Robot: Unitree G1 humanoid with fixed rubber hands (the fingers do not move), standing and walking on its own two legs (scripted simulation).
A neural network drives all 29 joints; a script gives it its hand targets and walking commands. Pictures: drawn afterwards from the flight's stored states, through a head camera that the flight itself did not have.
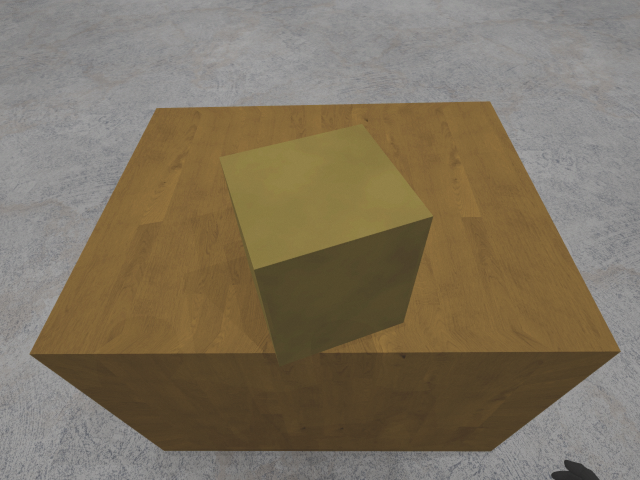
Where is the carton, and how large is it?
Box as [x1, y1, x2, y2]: [219, 124, 432, 366]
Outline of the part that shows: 361,124 219,157 249,267 279,366 403,322 432,215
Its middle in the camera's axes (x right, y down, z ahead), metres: +0.00 +0.02 +0.58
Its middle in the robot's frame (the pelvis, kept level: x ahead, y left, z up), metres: +0.44 +0.04 +0.02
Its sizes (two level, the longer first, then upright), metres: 0.210 0.200 0.250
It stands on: a pedestal, 0.65 m high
